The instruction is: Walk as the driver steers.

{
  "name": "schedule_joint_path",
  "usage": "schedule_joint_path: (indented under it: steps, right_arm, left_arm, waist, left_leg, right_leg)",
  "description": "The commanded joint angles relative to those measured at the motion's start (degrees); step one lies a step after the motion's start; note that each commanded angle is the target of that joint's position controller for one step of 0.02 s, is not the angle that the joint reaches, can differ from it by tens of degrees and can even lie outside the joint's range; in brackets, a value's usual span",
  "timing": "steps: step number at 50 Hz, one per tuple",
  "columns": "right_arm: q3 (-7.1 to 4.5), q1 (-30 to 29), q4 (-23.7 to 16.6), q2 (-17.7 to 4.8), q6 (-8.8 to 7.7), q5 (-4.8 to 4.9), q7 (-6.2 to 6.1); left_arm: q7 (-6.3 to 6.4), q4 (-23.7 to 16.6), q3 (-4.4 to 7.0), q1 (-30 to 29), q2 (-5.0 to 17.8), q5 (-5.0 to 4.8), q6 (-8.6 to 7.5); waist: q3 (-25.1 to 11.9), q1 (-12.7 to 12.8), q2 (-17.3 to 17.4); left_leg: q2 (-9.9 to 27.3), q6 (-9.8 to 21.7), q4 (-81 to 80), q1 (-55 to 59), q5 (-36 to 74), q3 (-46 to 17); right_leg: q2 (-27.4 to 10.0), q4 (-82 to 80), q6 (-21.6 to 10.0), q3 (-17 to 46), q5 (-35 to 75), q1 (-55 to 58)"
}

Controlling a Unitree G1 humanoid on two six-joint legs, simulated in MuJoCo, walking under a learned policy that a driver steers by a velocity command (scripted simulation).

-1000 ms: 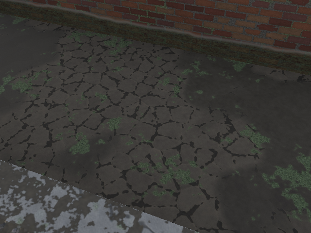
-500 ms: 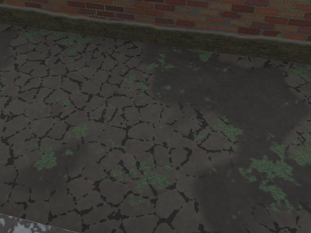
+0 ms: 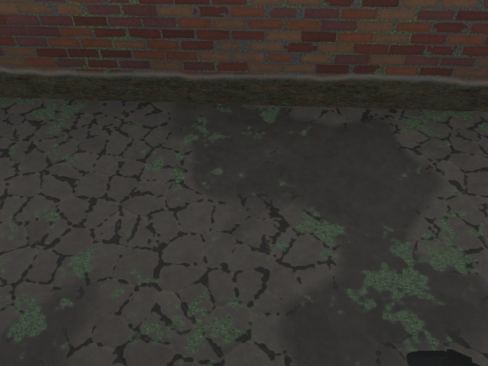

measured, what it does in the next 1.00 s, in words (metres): steps on the spot, turning right: left foot, then right foot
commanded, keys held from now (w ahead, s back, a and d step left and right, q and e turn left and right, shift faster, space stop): w+e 0.30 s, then w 0.70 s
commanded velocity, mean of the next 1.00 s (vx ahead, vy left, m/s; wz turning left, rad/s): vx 0.50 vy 0.00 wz -0.31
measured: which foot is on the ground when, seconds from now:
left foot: up 0.00-0.00, down 0.02-1.00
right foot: down 0.00-0.04, up 0.06-0.36, down 0.38-1.00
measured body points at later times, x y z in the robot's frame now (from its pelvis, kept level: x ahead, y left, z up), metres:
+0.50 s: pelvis +0.00 +0.00 -0.01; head +0.00 -0.01 +0.44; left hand +0.24 +0.17 -0.09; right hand +0.12 -0.25 -0.10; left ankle +0.05 +0.10 -0.73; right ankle +0.00 -0.10 -0.73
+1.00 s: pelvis +0.04 +0.00 -0.01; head +0.03 +0.00 +0.44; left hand +0.30 +0.14 -0.08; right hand +0.16 -0.25 -0.10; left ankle +0.05 +0.10 -0.73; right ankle +0.00 -0.10 -0.73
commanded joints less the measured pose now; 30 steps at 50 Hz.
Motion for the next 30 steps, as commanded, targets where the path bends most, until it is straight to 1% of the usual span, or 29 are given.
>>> schedule_joint_path:
  steps: [1,2,3,4,5,6,7,8,10,11,12,13,14,15,16,17,18,19,20,21,22,23,24,25,26,27,28,30]
  right_arm:
    - [-0.37,6.2,-2.4,-2.6,-2.36,0.07,0.15]
    - [-0.47,9.2,-2.3,-3.6,-2.74,-1.06,-0.19]
    - [-1.97,6.3,-2.8,-9.6,-2.67,-0.61,0.03]
    - [-2.37,9.7,-2.9,-9.3,-2.43,0.54,0.02]
    - [-1.73,9.0,-3.5,-7.9,-2.61,0.64,-0.03]
    - [-1.05,6.2,-4.4,-6.4,-2.80,0.38,-0.09]
    - [-0.66,3.2,-4.9,-5.8,-3.34,0.69,-0.10]
    - [-0.47,1.7,-5.4,-5.5,-3.80,0.67,0.24]
    - [-0.11,1.2,-5.4,-4.7,-4.36,0.48,1.08]
    - [0.25,1.1,-5.7,-3.8,-4.47,0.21,1.45]
    - [0.36,1.3,-5.5,-3.3,-4.32,0.13,1.75]
    - [0.07,1.5,-5.3,-3.9,-4.30,0.05,1.85]
    - [-0.33,3.0,-4.8,-4.7,-4.10,-0.06,1.95]
    - [-0.84,3.8,-4.5,-5.7,-3.71,-0.16,1.91]
    - [-1.01,4.2,-4.7,-5.6,-2.93,-0.26,1.85]
    - [-1.17,3.0,-5.1,-5.7,-2.29,0.22,1.75]
    - [-1.08,1.7,-5.6,-5.2,-1.70,0.83,1.63]
    - [-0.73,2.4,-6.2,-3.7,-1.28,1.43,1.54]
    - [0.55,2.2,-9.1,-0.6,-0.81,0.94,2.35]
    - [0.57,-1.1,-9.2,-2.2,-0.87,0.42,3.05]
    - [0.19,-2.1,-9.2,-2.9,-1.21,1.02,3.43]
    - [0.27,-0.8,-8.7,-2.6,-1.64,1.20,3.66]
    - [0.55,1.4,-8.3,-1.6,-2.08,0.99,3.75]
    - [0.81,2.8,-7.7,-0.8,-2.50,0.53,3.61]
    - [0.91,3.3,-7.2,-0.5,-2.73,0.24,3.44]
    - [0.95,3.1,-7.0,-0.4,-2.71,0.15,3.31]
    - [0.94,2.2,-7.1,-0.5,-2.53,0.22,3.24]
    - [0.98,1.4,-7.5,-0.8,-2.03,0.58,3.20]
  left_arm:
    - [1.13,-5.8,1.77,-5.9,6.8,-1.03,0.30]
    - [1.34,-5.8,1.10,-2.9,3.8,-1.79,-0.11]
    - [1.24,-8.2,0.93,-2.6,3.0,-2.37,-0.20]
    - [1.24,-7.2,2.28,-6.1,7.2,-0.39,-0.65]
    - [0.88,-6.8,2.96,-8.7,8.0,-0.66,-1.01]
    - [0.58,-6.5,3.09,-9.3,7.7,-1.03,-0.97]
    - [0.09,-6.9,2.88,-9.3,6.9,-1.19,-0.48]
    - [0.04,-6.1,2.74,-8.3,6.5,-0.94,0.12]
    - [0.37,-5.2,2.56,-7.1,6.1,-0.25,1.28]
    - [0.49,-4.9,2.18,-7.0,5.5,-0.04,1.54]
    - [0.54,-4.8,1.58,-7.3,4.7,-0.01,1.53]
    - [0.47,-5.3,1.32,-8.8,4.8,-0.53,1.43]
    - [0.58,-5.4,0.82,-10.8,4.6,-0.64,1.22]
    - [0.58,-5.5,0.51,-11.3,4.6,-0.49,1.17]
    - [0.56,-5.5,0.08,-11.6,4.4,-0.40,0.84]
    - [0.40,-5.1,-0.49,-10.7,3.1,-0.06,0.46]
    - [0.15,-4.4,-0.99,-9.0,1.9,0.54,0.14]
    - [0.21,-3.3,-0.90,-6.5,3.2,1.39,-0.34]
    - [-0.01,-3.8,0.83,-9.6,9.1,-0.91,-0.38]
    - [-0.59,-5.1,1.14,-10.7,10.0,-2.07,-0.02]
    - [-0.46,-5.7,0.61,-11.9,9.4,-1.77,0.05]
    - [-0.17,-5.9,0.27,-13.3,8.8,-1.30,0.08]
    - [0.19,-5.9,0.08,-14.7,8.4,-1.31,-0.11]
    - [0.27,-6.0,-0.30,-15.5,7.2,-1.31,-0.29]
    - [0.11,-6.1,-0.66,-15.5,6.2,-1.31,-0.48]
    - [-0.14,-6.1,-0.97,-15.2,5.3,-1.34,-0.64]
    - [-0.49,-6.1,-1.27,-14.7,4.5,-1.38,-0.80]
    - [-1.09,-6.0,-1.54,-14.4,4.0,-1.11,-1.04]
  waist:
    - [-5.8,-3.8,-4.7]
    - [-10.4,-3.0,3.4]
    - [-8.4,-2.6,17.6]
    - [-6.3,-6.5,10.7]
    - [-5.3,-6.2,5.4]
    - [-4.7,-4.4,2.6]
    - [-4.4,-2.4,3.3]
    - [-4.6,-1.4,4.1]
    - [-5.8,-0.3,4.2]
    - [-6.6,0.0,4.1]
    - [-6.9,-0.1,3.4]
    - [-6.5,-0.9,4.0]
    - [-7.2,-1.9,4.0]
    - [-7.5,-2.6,4.7]
    - [-7.9,-3.0,4.2]
    - [-8.7,-2.1,3.5]
    - [-9.3,-1.4,2.5]
    - [-9.8,-2.6,-1.4]
    - [-8.3,-4.3,-14.6]
    - [-2.8,-1.2,-17.0]
    - [0.1,-1.5,-15.9]
    - [0.2,-2.5,-14.3]
    - [-0.9,-4.1,-13.2]
    - [-2.5,-4.8,-11.5]
    - [-3.7,-4.8,-9.2]
    - [-3.9,-4.6,-6.8]
    - [-3.3,-4.0,-4.3]
    - [-1.8,-3.6,-1.4]
  left_leg:
    - [1.7,3.5,-18.8,17.0,6.0,0.3]
    - [10.1,6.1,-13.9,31.3,19.9,-5.9]
    - [17.3,10.1,-13.6,33.6,31.3,-16.4]
    - [20.1,11.4,-16.3,30.2,33.5,-20.8]
    - [19.6,12.7,-17.4,25.0,32.5,-19.2]
    - [18.4,12.1,-18.2,19.6,32.7,-16.1]
    - [16.8,11.7,-18.9,16.2,33.6,-12.2]
    - [15.0,11.2,-18.8,13.5,36.9,-8.5]
    - [13.2,11.2,-17.5,11.5,42.3,-3.2]
    - [12.5,10.9,-16.5,11.9,42.7,-1.1]
    - [11.6,10.0,-15.8,12.3,40.9,1.1]
    - [11.0,9.8,-15.3,11.9,38.3,2.9]
    - [11.0,10.3,-15.1,12.8,35.7,3.4]
    - [11.5,10.8,-14.6,13.3,31.6,3.5]
    - [12.4,11.4,-14.7,13.4,25.3,2.4]
    - [12.1,10.7,-14.1,12.0,16.4,2.3]
    - [11.3,9.2,-13.0,9.2,8.6,2.5]
    - [8.3,7.4,-8.9,5.4,0.8,4.5]
    - [1.2,4.0,-6.4,1.6,-8.1,10.5]
    - [-0.3,3.6,-2.6,0.1,-9.5,10.2]
    - [-0.4,3.4,-1.4,-0.1,-7.8,8.8]
    - [-0.2,3.5,-2.2,2.1,-6.3,7.9]
    - [0.0,3.9,-5.2,6.2,-3.9,7.6]
    - [0.2,4.4,-7.3,10.2,-2.6,7.5]
    - [0.5,4.9,-8.2,13.3,-2.6,7.4]
    - [1.1,5.4,-8.8,15.2,-3.0,6.9]
    - [1.7,5.9,-9.4,16.1,-3.3,6.1]
    - [3.0,6.4,-11.7,15.0,-4.8,4.2]
  right_leg:
    - [-13.2,0.3,-4.5,15.3,14.7,-0.2]
    - [-9.5,10.4,-1.9,10.5,-3.3,-9.4]
    - [-2.4,14.2,1.1,1.1,-22.5,-22.9]
    - [-3.6,22.2,3.4,0.2,-21.2,-25.7]
    - [-3.8,28.2,5.0,-0.6,-18.3,-23.7]
    - [-4.3,31.5,6.0,-0.4,-15.1,-20.7]
    - [-5.4,33.1,6.7,-1.0,-12.4,-18.6]
    - [-5.6,34.2,7.1,-1.9,-10.7,-15.8]
    - [-5.9,35.1,7.6,-3.2,-8.6,-12.7]
    - [-6.6,32.8,7.7,-3.3,-8.4,-11.9]
    - [-7.8,27.6,7.4,-4.1,-7.3,-10.8]
    - [-8.0,22.9,7.0,-5.7,-7.5,-8.8]
    - [-8.2,19.0,6.4,-7.4,-7.6,-7.2]
    - [-8.2,16.3,5.8,-8.6,-8.6,-5.9]
    - [-8.4,12.4,5.0,-9.5,-9.7,-4.0]
    - [-8.4,6.8,4.0,-10.4,-6.7,0.5]
    - [-8.1,2.4,2.7,-10.9,-4.3,6.1]
    - [-10.3,2.8,1.0,-6.0,-1.2,10.5]
    - [-14.1,-2.3,-2.3,5.2,-8.3,5.6]
    - [-17.7,-8.6,-4.7,13.3,-15.7,-0.9]
    - [-18.9,-11.1,-5.2,14.9,-16.2,-3.7]
    - [-18.7,-11.4,-4.8,14.2,-14.3,-5.0]
    - [-17.4,-10.3,-3.6,12.1,-12.8,-5.9]
    - [-15.9,-9.7,-2.4,9.9,-12.8,-6.1]
    - [-14.5,-9.2,-1.4,8.2,-13.6,-6.4]
    - [-13.5,-8.5,-0.6,6.7,-14.6,-6.9]
    - [-12.4,-7.7,0.1,5.3,-14.6,-7.7]
    - [-10.6,-5.1,1.1,2.3,-12.4,-7.2]
Velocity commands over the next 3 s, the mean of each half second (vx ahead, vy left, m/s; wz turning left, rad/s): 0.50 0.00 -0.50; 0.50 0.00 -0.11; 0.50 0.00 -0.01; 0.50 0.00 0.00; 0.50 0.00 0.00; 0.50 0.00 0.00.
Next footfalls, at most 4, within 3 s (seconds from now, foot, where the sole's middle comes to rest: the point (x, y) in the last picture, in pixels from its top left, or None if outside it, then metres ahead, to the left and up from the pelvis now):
0.02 left None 0.08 0.10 -0.77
0.38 right None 0.04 -0.10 -0.77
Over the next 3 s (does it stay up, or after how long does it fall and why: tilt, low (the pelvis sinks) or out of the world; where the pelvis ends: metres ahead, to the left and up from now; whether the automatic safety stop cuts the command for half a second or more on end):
stays up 0.04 -0.02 -0.01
